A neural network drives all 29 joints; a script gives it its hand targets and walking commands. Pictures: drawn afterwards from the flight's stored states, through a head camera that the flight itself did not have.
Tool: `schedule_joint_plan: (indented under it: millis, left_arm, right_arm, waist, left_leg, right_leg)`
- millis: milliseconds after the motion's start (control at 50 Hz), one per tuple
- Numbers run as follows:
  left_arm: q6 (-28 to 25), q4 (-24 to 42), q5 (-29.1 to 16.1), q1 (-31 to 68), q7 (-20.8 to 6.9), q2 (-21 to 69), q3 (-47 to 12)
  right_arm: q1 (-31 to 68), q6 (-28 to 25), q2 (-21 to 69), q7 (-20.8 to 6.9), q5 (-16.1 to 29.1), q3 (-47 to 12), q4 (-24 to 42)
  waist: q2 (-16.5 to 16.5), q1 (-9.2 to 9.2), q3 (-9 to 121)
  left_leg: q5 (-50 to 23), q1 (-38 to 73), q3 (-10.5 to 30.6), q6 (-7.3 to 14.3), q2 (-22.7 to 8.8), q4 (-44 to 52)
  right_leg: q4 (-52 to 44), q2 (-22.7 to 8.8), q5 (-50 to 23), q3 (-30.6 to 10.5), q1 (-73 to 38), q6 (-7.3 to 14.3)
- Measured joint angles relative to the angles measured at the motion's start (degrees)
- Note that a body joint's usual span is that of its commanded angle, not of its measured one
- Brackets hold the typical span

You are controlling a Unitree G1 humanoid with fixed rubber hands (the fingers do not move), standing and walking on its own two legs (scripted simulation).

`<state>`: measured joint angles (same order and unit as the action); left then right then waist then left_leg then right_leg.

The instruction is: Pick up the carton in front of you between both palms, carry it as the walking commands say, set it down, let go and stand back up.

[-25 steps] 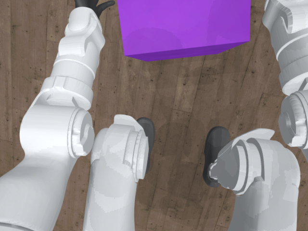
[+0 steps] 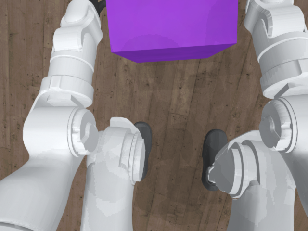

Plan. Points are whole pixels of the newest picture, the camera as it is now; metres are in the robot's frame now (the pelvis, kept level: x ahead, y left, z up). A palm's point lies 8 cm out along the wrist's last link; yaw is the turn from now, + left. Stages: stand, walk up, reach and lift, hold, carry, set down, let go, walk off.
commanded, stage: reach and lift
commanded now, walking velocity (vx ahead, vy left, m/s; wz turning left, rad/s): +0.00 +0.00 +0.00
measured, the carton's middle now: (169, 8) +0.56 +0.04 -0.23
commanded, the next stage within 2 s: none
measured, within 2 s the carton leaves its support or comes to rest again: neither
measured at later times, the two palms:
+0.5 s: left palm out of the picture +0.48 +0.17 +0.04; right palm out of the picture +0.51 -0.12 +0.05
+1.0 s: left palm out of the picture +0.46 +0.16 +0.19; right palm out of the picture +0.47 -0.14 +0.19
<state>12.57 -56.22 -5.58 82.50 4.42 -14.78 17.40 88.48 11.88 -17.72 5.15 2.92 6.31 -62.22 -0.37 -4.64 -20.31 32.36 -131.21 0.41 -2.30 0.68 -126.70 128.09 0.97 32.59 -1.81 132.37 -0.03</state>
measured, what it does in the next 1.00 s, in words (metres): rises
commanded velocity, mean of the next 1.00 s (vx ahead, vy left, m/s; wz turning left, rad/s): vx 0.00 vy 0.00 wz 0.00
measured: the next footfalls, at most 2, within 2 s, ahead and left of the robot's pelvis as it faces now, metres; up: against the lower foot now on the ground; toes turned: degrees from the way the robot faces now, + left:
none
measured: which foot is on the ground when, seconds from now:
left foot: down 0.00-1.00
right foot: down 0.00-1.00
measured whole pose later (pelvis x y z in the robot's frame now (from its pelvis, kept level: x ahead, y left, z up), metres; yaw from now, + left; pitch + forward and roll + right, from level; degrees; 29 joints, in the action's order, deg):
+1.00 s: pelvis +0.03 +0.01 +0.22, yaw -2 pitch +37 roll +1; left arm 23.6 -32.3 12.1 43.9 2.4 4.7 26.4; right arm 47.1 22.6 3.3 2.7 -12.6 23.1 -36.8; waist 1.4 -2.5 13.7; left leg 27.8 -93.6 2.6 -2.0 2.3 -84.6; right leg 85.2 3.7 27.7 -3.9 94.1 -1.4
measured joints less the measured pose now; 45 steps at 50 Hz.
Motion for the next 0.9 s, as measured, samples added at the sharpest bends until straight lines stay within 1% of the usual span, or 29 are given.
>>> schedule_joint_plan:
  millis: [40,60,80,100,140,180,220,280,360,420,460,520,580,720,800,900]
  left_arm:
    - [1.30,2.88,-0.62,-2.04,1.44,1.22,-0.09]
    - [1.92,4.59,-0.65,-3.35,2.77,2.24,0.03]
    - [2.48,6.39,-0.46,-4.84,5.17,3.43,0.30]
    - [3.16,8.28,-0.16,-6.63,5.41,4.50,1.23]
    - [4.27,11.82,0.51,-10.60,5.37,6.13,2.23]
    - [5.20,14.54,1.69,-14.04,5.04,7.58,3.18]
    - [5.96,15.85,3.88,-16.29,4.16,9.07,4.83]
    - [7.09,15.82,8.85,-17.58,2.50,11.44,8.59]
    - [8.67,14.50,15.48,-17.57,0.43,13.77,13.28]
    - [9.38,14.39,18.72,-17.79,-0.54,14.76,14.96]
    - [9.64,15.00,19.88,-18.24,-0.99,15.19,15.41]
    - [10.10,16.80,20.29,-19.39,-1.47,15.49,15.29]
    - [10.82,19.08,19.69,-20.99,-1.82,15.58,14.58]
    - [11.96,23.29,18.13,-26.04,-1.92,16.61,11.93]
    - [11.89,24.33,17.50,-29.71,-1.80,17.56,10.55]
    - [11.56,24.40,17.34,-34.39,-1.79,18.71,9.54]
  right_arm:
    - [-3.32,1.06,0.81,1.90,0.61,-0.23,3.60]
    - [-5.00,1.70,1.45,3.38,0.80,-0.20,5.38]
    - [-6.62,2.47,2.22,3.89,0.78,0.10,7.12]
    - [-8.05,3.25,2.81,4.09,0.39,0.56,8.45]
    - [-10.85,4.71,4.09,3.54,-0.76,1.65,11.05]
    - [-13.13,5.83,5.70,2.74,-2.39,3.65,12.76]
    - [-14.84,6.60,7.44,1.79,-4.65,6.44,13.51]
    - [-16.33,7.47,9.81,0.32,-8.68,11.46,13.15]
    - [-17.18,8.34,11.94,-1.55,-14.44,17.43,11.61]
    - [-17.83,8.76,12.90,-2.49,-17.32,19.82,11.54]
    - [-18.36,8.90,13.47,-2.82,-18.31,20.55,12.11]
    - [-19.33,9.06,14.50,-2.91,-18.93,20.83,13.65]
    - [-20.78,9.36,15.67,-2.91,-19.01,20.74,15.82]
    - [-27.20,10.64,17.62,-2.87,-17.29,18.91,21.98]
    - [-31.89,11.07,18.42,-2.64,-15.83,17.62,24.49]
    - [-37.13,11.13,19.58,-2.47,-15.05,16.90,25.54]
  waist:
    - [-0.30,-0.25,1.94]
    - [-0.39,-0.44,3.19]
    - [-0.43,-0.56,4.63]
    - [-0.44,-0.68,6.30]
    - [-0.43,-0.59,10.06]
    - [-0.36,-0.15,13.77]
    - [-0.13,0.41,17.22]
    - [0.55,1.06,21.47]
    - [1.47,1.41,25.14]
    - [1.83,1.59,26.51]
    - [2.08,1.60,27.01]
    - [2.48,1.49,27.56]
    - [2.52,1.52,28.23]
    - [1.76,1.91,30.30]
    - [1.56,2.09,31.59]
    - [1.65,2.13,33.12]
  left_leg:
    - [0.36,-0.33,0.39,-0.33,0.60,0.08]
    - [0.54,-0.45,0.71,-0.73,1.01,0.28]
    - [0.60,-0.55,1.05,-1.19,1.41,0.58]
    - [0.72,-0.65,1.36,-1.19,1.81,0.95]
    - [0.79,-0.69,1.94,-1.69,2.48,1.99]
    - [0.58,-0.20,2.13,-1.81,2.65,3.44]
    - [0.15,0.76,1.90,-1.11,2.41,5.36]
    - [-0.74,2.94,1.46,-0.38,1.91,9.06]
    - [-2.39,6.14,1.21,0.05,1.54,14.56]
    - [-3.83,8.24,1.43,-0.01,1.85,18.41]
    - [-4.66,9.49,1.62,-0.16,2.11,20.63]
    - [-5.49,11.16,1.87,-0.39,2.32,23.36]
    - [-5.88,12.70,2.21,-0.56,2.52,25.49]
    - [-5.55,17.86,2.91,-0.53,2.62,29.77]
    - [-4.97,22.53,2.77,-0.25,2.23,32.62]
    - [-4.47,29.71,2.32,0.09,1.77,36.98]
  right_leg:
    - [-0.19,0.12,0.21,0.00,0.30,-0.16]
    - [-0.49,0.26,0.24,-0.01,0.42,-0.32]
    - [-0.91,0.45,0.22,-0.04,0.51,-0.51]
    - [-1.46,0.66,0.15,-0.06,0.61,-0.72]
    - [-2.83,1.03,-0.10,-0.16,0.58,-1.17]
    - [-4.54,1.29,-0.41,-0.31,-0.03,-1.59]
    - [-6.64,1.45,-0.85,-0.54,-1.09,-1.88]
    - [-10.49,1.74,-1.90,-0.98,-3.22,-2.14]
    - [-16.02,2.26,-3.60,-1.37,-6.39,-2.26]
    - [-19.66,3.03,-4.73,-1.64,-8.67,-2.49]
    - [-21.69,3.43,-5.28,-1.80,-10.01,-2.56]
    - [-24.24,3.49,-5.84,-1.82,-11.75,-2.33]
    - [-26.32,3.17,-6.07,-1.56,-13.41,-1.96]
    - [-30.87,2.69,-5.59,-1.00,-18.92,-1.70]
    - [-33.82,2.82,-5.19,-1.22,-23.53,-1.71]
    - [-38.02,2.94,-4.85,-1.78,-30.44,-1.62]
